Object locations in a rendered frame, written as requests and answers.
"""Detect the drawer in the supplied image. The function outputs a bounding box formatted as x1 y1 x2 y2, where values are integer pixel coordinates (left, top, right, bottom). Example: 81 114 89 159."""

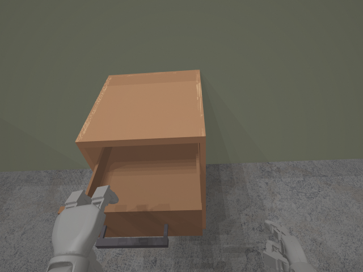
58 143 202 237

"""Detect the robot right hand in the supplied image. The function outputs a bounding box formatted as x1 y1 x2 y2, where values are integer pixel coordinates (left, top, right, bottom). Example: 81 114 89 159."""
263 220 309 272

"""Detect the cabinet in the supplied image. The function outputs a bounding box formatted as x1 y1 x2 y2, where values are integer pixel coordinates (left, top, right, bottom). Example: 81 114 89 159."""
75 70 206 229

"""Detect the handle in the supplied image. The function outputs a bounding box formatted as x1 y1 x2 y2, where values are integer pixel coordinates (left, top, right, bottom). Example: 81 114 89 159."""
95 224 168 249

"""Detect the robot left hand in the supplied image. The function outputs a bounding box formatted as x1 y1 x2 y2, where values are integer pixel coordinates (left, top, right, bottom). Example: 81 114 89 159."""
52 185 119 272

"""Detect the left robot forearm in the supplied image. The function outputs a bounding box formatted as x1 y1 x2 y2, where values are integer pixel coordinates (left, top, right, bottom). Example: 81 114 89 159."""
46 254 90 272

